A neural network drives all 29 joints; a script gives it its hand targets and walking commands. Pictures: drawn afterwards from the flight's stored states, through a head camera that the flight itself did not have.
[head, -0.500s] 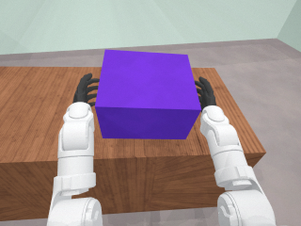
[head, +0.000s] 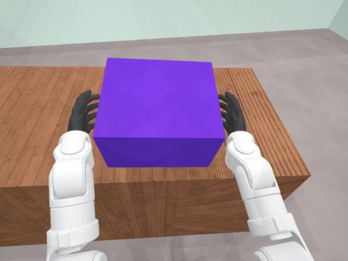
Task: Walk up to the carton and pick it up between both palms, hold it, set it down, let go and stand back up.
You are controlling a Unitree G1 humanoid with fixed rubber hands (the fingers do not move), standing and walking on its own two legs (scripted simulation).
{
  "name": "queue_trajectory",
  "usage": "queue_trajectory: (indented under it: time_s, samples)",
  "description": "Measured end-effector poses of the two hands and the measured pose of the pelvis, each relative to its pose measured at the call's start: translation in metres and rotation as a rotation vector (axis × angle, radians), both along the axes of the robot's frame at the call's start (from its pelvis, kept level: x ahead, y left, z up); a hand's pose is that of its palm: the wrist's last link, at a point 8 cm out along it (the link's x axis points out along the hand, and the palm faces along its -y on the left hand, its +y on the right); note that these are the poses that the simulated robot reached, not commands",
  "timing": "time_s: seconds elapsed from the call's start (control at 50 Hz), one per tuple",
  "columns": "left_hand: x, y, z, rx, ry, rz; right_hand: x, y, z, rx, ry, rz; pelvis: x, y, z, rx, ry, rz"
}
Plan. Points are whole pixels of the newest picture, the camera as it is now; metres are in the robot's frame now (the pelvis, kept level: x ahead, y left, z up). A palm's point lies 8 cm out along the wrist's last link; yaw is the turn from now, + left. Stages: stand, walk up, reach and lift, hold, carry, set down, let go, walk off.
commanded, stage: hold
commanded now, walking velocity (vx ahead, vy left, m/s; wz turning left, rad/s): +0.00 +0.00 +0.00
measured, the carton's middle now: (159, 114) +0.40 +0.03 +0.14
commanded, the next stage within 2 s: none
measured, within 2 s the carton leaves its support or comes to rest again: neither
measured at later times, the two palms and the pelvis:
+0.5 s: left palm (86, 122) +0.35 +0.18 +0.17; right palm (242, 125) +0.36 -0.14 +0.15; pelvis -0.02 +0.01 +0.00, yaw +0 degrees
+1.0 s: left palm (87, 118) +0.38 +0.19 +0.15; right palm (233, 123) +0.38 -0.13 +0.13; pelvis -0.01 +0.01 +0.00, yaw -1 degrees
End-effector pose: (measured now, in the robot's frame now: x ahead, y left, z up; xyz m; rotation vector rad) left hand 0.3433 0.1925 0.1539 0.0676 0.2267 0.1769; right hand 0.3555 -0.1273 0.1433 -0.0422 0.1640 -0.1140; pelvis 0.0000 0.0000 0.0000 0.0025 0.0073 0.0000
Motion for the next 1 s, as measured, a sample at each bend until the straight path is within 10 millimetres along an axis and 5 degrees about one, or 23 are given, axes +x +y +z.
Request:
queue_trajectory:
  time_s: [0.3, 0.68, 1.0]
  samples:
    - [-0.002, -0.001, 0.024, -0.008, 0.000, -0.030, -0.001, -0.003, 0.024, -0.006, -0.002, 0.000, -0.018, 0.005, -0.001, -0.004, -0.043, 0.000]
    - [0.021, -0.016, -0.002, 0.008, 0.026, -0.034, 0.012, -0.017, -0.010, -0.062, 0.042, -0.005, -0.018, 0.009, -0.001, -0.005, 0.002, -0.021]
    - [0.034, -0.006, -0.001, 0.023, -0.007, -0.027, 0.027, -0.006, -0.013, -0.081, 0.014, 0.006, -0.006, 0.012, -0.001, -0.004, 0.058, -0.017]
